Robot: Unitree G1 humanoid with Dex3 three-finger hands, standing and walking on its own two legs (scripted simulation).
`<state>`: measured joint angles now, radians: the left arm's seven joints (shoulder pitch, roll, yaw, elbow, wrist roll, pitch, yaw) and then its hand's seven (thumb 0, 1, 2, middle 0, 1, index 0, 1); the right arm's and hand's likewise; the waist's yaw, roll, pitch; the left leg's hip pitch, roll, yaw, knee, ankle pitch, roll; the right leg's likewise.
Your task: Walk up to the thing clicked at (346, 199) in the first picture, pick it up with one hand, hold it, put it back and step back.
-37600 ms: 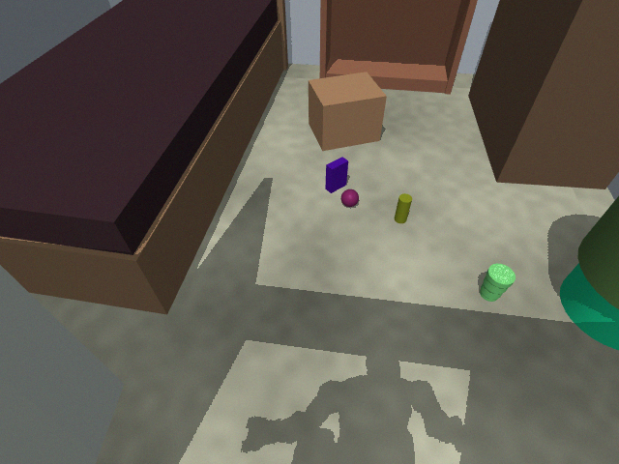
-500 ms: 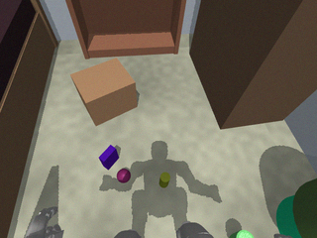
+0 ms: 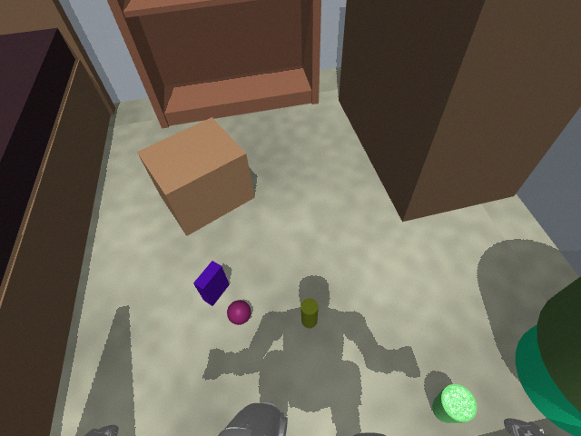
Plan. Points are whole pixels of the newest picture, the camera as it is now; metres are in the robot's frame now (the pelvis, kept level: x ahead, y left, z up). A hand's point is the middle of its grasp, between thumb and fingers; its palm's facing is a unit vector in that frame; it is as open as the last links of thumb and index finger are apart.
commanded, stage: step back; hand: left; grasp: from above
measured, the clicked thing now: (239, 312) +0.55 +0.23 -0.72
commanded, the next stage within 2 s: none
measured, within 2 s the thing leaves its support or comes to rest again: neither
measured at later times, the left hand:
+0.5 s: hand out of the picture -0.05 +0.27 -0.15, palm faces +0.00 -0.92 -0.38, open 7.4 cm
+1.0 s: hand out of the picture -0.20 +0.25 -0.15, palm faces +0.07 -0.92 -0.39, open 7.4 cm
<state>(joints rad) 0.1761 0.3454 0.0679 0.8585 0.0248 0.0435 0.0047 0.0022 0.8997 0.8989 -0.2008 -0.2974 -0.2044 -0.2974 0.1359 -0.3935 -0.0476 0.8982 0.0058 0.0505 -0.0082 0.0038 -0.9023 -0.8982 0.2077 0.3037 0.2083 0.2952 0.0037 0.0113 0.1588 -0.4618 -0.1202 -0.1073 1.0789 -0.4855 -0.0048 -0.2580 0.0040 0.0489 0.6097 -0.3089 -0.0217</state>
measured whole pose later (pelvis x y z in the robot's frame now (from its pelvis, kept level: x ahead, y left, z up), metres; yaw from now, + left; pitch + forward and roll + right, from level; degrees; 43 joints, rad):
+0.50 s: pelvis -0.15 +0.00 +0.00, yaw -1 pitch -2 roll -1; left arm 0.17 0.40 0.09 0.82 0.01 0.07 0.01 0.00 0.90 0.90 -0.20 -0.30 -0.20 -0.30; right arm 0.12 -0.37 -0.04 0.82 -0.03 0.01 -0.01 0.00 -0.90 -0.90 0.21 0.30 0.21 0.30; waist 0.01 -0.03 0.18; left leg -0.35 0.03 0.00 0.60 -0.21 0.01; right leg -0.33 0.05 0.11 0.95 -0.52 0.02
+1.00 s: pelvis -0.33 -0.02 -0.01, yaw +5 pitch -4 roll +1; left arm 0.10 0.39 0.07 0.77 0.02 0.06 0.02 0.00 0.90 0.90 -0.20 -0.30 -0.20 -0.30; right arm 0.18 -0.37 -0.04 0.88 -0.03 0.04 0.00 0.00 -0.90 -0.90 0.21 0.30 0.21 0.30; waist 0.00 -0.04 0.20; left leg -0.26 -0.06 0.00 0.68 -0.36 0.03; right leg -0.46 -0.03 0.03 0.81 -0.39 0.00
